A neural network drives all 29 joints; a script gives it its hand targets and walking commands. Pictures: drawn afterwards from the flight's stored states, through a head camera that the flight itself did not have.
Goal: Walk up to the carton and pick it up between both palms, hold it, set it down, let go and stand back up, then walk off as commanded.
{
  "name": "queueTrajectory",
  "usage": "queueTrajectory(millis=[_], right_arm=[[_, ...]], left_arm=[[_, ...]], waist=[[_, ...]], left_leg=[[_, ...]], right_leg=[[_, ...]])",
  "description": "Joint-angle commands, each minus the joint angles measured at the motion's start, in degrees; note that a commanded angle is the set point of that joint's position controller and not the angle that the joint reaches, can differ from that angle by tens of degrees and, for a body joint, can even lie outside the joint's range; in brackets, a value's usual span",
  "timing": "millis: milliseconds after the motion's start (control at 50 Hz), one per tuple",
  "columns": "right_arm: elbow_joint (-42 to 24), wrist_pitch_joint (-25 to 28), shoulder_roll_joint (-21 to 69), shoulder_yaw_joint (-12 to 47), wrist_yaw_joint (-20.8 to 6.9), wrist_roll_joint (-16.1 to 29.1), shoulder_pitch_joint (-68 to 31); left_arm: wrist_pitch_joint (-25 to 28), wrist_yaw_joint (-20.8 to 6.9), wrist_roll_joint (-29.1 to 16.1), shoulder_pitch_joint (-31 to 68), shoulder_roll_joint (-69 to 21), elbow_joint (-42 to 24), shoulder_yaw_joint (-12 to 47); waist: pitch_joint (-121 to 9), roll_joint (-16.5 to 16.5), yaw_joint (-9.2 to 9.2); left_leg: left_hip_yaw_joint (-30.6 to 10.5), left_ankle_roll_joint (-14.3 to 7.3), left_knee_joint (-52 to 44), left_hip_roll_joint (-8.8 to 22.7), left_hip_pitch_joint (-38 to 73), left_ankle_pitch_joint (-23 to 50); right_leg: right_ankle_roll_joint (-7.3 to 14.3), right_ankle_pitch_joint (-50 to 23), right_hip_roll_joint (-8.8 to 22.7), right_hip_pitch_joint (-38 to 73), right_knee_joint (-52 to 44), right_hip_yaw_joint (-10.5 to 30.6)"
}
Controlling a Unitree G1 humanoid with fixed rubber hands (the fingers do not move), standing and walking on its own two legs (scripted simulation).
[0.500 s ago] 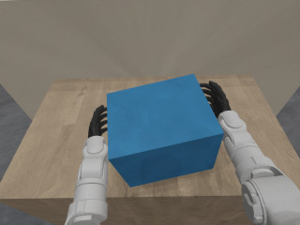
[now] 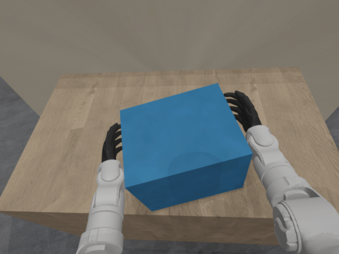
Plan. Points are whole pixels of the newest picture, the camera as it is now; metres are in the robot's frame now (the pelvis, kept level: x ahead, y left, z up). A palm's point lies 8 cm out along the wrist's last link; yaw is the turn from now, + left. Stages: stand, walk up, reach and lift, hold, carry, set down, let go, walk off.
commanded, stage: set down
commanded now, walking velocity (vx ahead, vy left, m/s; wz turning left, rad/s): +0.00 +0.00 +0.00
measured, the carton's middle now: (183, 150) +0.38 +0.03 -0.02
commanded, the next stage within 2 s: none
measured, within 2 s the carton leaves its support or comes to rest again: rests again in 1.36 s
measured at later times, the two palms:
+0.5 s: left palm (108, 159) +0.33 +0.21 +0.01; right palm (245, 119) +0.43 -0.12 +0.05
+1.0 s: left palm (110, 159) +0.33 +0.21 +0.01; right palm (247, 121) +0.43 -0.12 +0.05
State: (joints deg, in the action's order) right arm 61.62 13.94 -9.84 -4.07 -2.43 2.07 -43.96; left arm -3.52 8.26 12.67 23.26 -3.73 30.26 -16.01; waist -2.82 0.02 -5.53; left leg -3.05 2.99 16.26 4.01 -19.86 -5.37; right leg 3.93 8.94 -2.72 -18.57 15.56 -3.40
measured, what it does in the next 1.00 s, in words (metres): stands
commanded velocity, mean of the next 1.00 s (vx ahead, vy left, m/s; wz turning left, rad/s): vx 0.00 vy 0.00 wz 0.00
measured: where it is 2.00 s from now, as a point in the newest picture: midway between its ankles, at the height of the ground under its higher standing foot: outside the picture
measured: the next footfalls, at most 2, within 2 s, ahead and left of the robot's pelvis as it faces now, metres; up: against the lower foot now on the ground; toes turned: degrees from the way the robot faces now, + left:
none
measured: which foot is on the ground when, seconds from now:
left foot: down 0.00-1.00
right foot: down 0.00-1.00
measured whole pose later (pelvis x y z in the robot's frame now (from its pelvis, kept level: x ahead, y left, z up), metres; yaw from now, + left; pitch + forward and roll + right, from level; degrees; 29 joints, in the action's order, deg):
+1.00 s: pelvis -0.01 +0.01 +0.00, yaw +0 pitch +14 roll +0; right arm 74.3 21.1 -10.9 -7.2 -3.8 -1.3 -50.5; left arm 8.7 9.2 12.7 27.6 -4.4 42.6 -20.4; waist -5.4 -0.8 -5.7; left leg -3.0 3.0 16.3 4.6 -23.6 -6.3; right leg 4.1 7.5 -3.3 -22.3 15.3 -3.6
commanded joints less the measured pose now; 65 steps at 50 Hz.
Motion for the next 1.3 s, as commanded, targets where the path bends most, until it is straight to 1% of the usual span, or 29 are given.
queueTrajectory(millis=[0, 40, 100, 160, 180, 200, 240, 260, 300, 340, 360, 420, 460, 520, 540, 620, 720, 740, 840, 920, 1020, 1040, 1080, 1100, 1160, 1180, 1220, 1240, 1280], right_arm=[[-6.44, 5.85, 26.3, 11.46, -6.02, -6.05, -28.51], [-7.16, 5.81, 27.22, 11.73, -6.06, -5.74, -29.34], [-4.8, 7.06, 26.99, 9.85, -6.01, -7.4, -29.49], [0.27, 6.56, 26.01, 9.51, -6.14, -6.79, -29.94], [-0.57, 6.58, 26.0, 9.02, -5.98, -7.4, -28.7], [-0.77, 7.1, 26.32, 9.86, -5.93, -6.74, -29.12], [-0.66, 7.32, 26.12, 7.73, -6.15, -7.19, -32.09], [3.13, 6.89, 24.7, 5.17, -6.03, -8.35, -30.52], [6.92, 6.7, 24.35, 4.25, -6.32, -8.23, -27.85], [6.35, 7.26, 24.62, 3.97, -6.43, -8.51, -29.01], [6.92, 7.16, 25.14, 2.82, -6.36, -8.72, -28.36], [6.96, 7.54, 24.04, 4.16, -7.27, -6.54, -29.51], [9.44, 7.23, 23.43, 1.51, -7.52, -7.31, -29.09], [8.12, 7.19, 22.63, 1.33, -7.77, -8.24, -31.01], [8.93, 6.91, 23.0, -0.9, -7.51, -9.26, -29.93], [9.98, 6.24, 21.71, -0.05, -7.6, -8.8, -29.31], [10.85, 6.89, 22.8, -0.3, -7.75, -8.66, -28.46], [8.15, 7.29, 24.12, 0.72, -7.92, -9.06, -29.18], [9.3, 7.85, 23.93, -0.49, -7.54, -10.61, -27.85], [10.22, 8.32, 24.3, 0.73, -7.4, -10.37, -27.22], [11.33, 8.49, 24.33, -0.55, -7.32, -11.04, -27.54], [11.74, 8.29, 25.75, 0.2, -7.46, -10.56, -26.37], [11.47, 8.18, 25.46, -1.25, -7.41, -12.09, -26.46], [10.34, 8.27, 25.97, 0.56, -7.53, -11.53, -26.63], [12.72, 8.46, 24.39, -1.86, -7.67, -12.54, -25.43], [10.88, 8.85, 24.77, -1.75, -7.9, -11.57, -26.41], [12.26, 9.57, 24.84, -1.77, -7.97, -11.51, -25.54], [11.31, 9.68, 24.11, -1.49, -7.59, -11.96, -25.58], [12.4, 9.42, 23.74, -2.24, -7.5, -12.88, -26.72]], left_arm=[[10.45, -4.24, -2.67, 37.05, -30.62, -11.24, 16.79], [10.45, -5.04, -2.22, 35.57, -28.75, -7.23, 13.75], [12.25, -5.01, -2.09, 37.07, -28.85, -5.42, 14.43], [12.65, -5.06, -1.67, 37.01, -28.54, -2.39, 12.33], [12.89, -5.2, -2.09, 36.32, -29.18, -2.41, 13.25], [13.28, -5.24, -1.67, 36.67, -28.82, -3.57, 12.77], [13.43, -5.01, -0.66, 38.27, -28.46, -1.5, 11.3], [13.42, -4.58, -1.3, 38.0, -28.88, -0.28, 12.22], [14.09, -3.87, -1.15, 39.23, -30.09, -3.01, 13.59], [14.27, -4.03, -0.5, 36.66, -29.64, -1.73, 11.86], [14.35, -3.92, -0.58, 37.99, -30.01, -0.55, 12.48], [14.12, -3.37, -0.48, 35.27, -30.12, -0.08, 12.29], [14.56, -2.87, -0.17, 38.24, -29.64, -0.8, 12.1], [14.33, -2.52, 0.2, 38.02, -28.74, 0.28, 11.4], [14.62, -2.71, 0.19, 38.38, -28.95, 1.02, 11.22], [14.08, -3.39, 1.06, 35.95, -27.73, 2.75, 8.65], [15.19, -3.22, 1.33, 35.61, -28.93, 2.89, 9.48], [15.39, -3.45, 1.84, 34.78, -27.45, 2.91, 8.01], [16.59, -4.16, 1.17, 34.06, -27.99, 4.15, 8.61], [17.59, -4.81, 2.29, 32.78, -26.12, 6.6, 5.16], [17.76, -5.41, 3.86, 32.9, -26.28, 8.37, 5.82], [17.86, -5.62, 4.47, 31.26, -25.81, 9.28, 4.21], [18.11, -5.76, 4.86, 32.76, -26.01, 9.48, 3.8], [18.42, -6.06, 4.64, 31.72, -24.5, 10.93, 1.53], [18.32, -5.9, 4.63, 32.1, -26.55, 11.21, 4.11], [18.4, -5.79, 5.02, 30.59, -26.5, 10.55, 4.28], [19.42, -4.88, 4.75, 31.19, -28.08, 8.1, 5.88], [19.1, -5.34, 4.78, 28.96, -25.85, 9.84, 4.03], [18.89, -5.37, 5.89, 29.55, -25.9, 11.97, 2.96]], waist=[[-41.38, 1.27, -4.82], [-38.34, 3.6, -6.68], [-38.92, 3.04, -4.17], [-34.47, 3.12, -6.16], [-33.65, 3.34, -4.78], [-35.95, 2.95, -5.65], [-36.67, 2.31, -6.37], [-33.99, 2.87, -4.29], [-34.14, -0.38, -3.69], [-34.0, 0.77, -4.74], [-33.9, 0.75, -3.59], [-34.0, -1.13, -5.83], [-34.84, -2.52, -4.65], [-35.14, -1.75, -5.43], [-35.37, -0.85, -3.68], [-30.47, 0.44, -5.4], [-33.27, -0.49, -4.29], [-32.81, 0.29, -6.05], [-33.1, 1.84, -3.81], [-30.42, 3.26, -6.12], [-27.42, 2.33, -4.24], [-26.23, 2.8, -5.97], [-28.78, 2.53, -5.3], [-25.84, 3.99, -7.15], [-26.8, 2.37, -4.08], [-26.24, 1.28, -5.67], [-29.32, -0.45, -5.02], [-29.78, 2.38, -5.46], [-26.76, 1.73, -5.64]], left_leg=[[8.1, -0.1, 3.0, -3.32, 3.94, 24.46], [8.58, -0.7, 1.76, -3.47, 1.46, 22.73], [8.34, -0.23, 2.45, -3.34, 2.2, 23.07], [8.93, -0.98, 2.09, -2.96, -0.19, 20.7], [8.48, -0.91, 1.49, -3.24, 0.14, 19.97], [9.02, -0.69, 1.71, -3.2, -0.9, 20.81], [9.05, -0.83, 1.48, -3.05, -0.64, 20.43], [8.68, -0.96, 1.53, -2.78, 1.14, 19.52], [8.28, 0.01, 2.69, -2.5, 3.45, 23.16], [8.46, -0.39, 3.28, -2.4, 4.52, 24.28], [8.51, -0.22, 3.42, -2.29, 6.26, 23.71], [8.65, -0.05, 4.07, -2.09, 7.4, 25.95], [8.57, 0.03, 4.16, -1.71, 8.46, 24.64], [8.77, 0.06, 3.79, -1.82, 8.54, 23.7], [8.56, 0.25, 4.03, -1.62, 9.36, 23.99], [8.32, -1.03, 2.88, -1.59, 5.77, 22.74], [8.08, -0.17, 4.24, -1.94, 6.96, 25.3], [8.85, -0.53, 3.93, -2.11, 5.63, 24.35], [8.6, -0.66, 3.04, -2.32, 4.14, 23.65], [9.34, -2.08, 2.35, -2.68, -1.35, 20.18], [8.9, -1.93, 1.39, -2.42, -2.19, 16.8], [9.77, -2.22, 1.19, -2.68, -3.1, 16.25], [9.48, -2.08, 0.86, -2.71, -3.53, 16.31], [10.06, -2.66, 0.22, -2.8, -4.53, 14.2], [9.22, -2.11, 0.29, -2.51, -3.2, 15.63], [9.29, -2.02, 0.36, -2.54, -1.93, 16.17], [8.71, -1.36, 2.48, -2.13, 0.78, 20.81], [9.01, -1.95, 2.45, -2.33, -0.08, 20.72], [8.84, -1.79, 1.97, -2.0, 0.09, 20.78]], right_leg=[[-4.63, -35.5, 1.95, 19.08, 5.91, 0.68], [-4.86, -34.0, 2.02, 21.34, 5.36, 0.73], [-4.86, -35.95, 2.26, 20.01, 5.73, 0.82], [-4.43, -32.03, 2.46, 20.67, 5.5, 1.24], [-5.08, -31.74, 2.65, 20.57, 5.18, 1.3], [-5.08, -34.83, 2.69, 21.42, 5.77, 1.55], [-4.03, -28.26, 2.1, 19.78, 4.51, 1.28], [-3.89, -24.58, 1.84, 17.92, 3.73, 0.83], [-2.92, -25.14, 1.41, 13.95, 3.5, 0.71], [-2.3, -22.62, 1.01, 13.08, 2.67, 0.17], [-2.39, -20.66, 0.68, 11.56, 1.93, 0.29], [-2.1, -19.99, 0.36, 9.33, 1.9, 0.18], [-1.13, -15.31, 0.37, 7.23, 1.08, 0.0], [-0.86, -12.36, 0.17, 6.91, 0.06, -0.53], [-0.96, -13.07, -0.1, 6.4, -0.1, -0.52], [-1.65, -13.63, 0.49, 9.16, 0.12, 0.06], [-0.8, -16.03, 0.42, 9.54, 0.94, 0.13], [-1.48, -15.46, 0.53, 10.48, 1.06, 0.56], [-2.1, -18.06, 0.87, 11.91, 1.28, 0.7], [-2.83, -18.49, 1.94, 15.27, 2.09, 2.16], [-3.17, -17.41, 2.57, 14.48, 2.09, 1.56], [-3.25, -18.02, 2.38, 15.92, 2.33, 2.03], [-3.37, -18.13, 2.13, 16.34, 2.8, 1.74], [-4.23, -18.34, 2.88, 15.89, 2.4, 2.36], [-3.53, -16.72, 2.33, 13.57, 2.01, 1.05], [-2.61, -13.22, 1.39, 13.18, 1.4, 0.62], [-2.33, -15.07, 1.18, 10.56, 1.85, 0.5], [-2.19, -17.71, 0.85, 12.75, 1.68, 0.67], [-2.95, -16.38, 1.43, 10.64, 1.28, 0.3]])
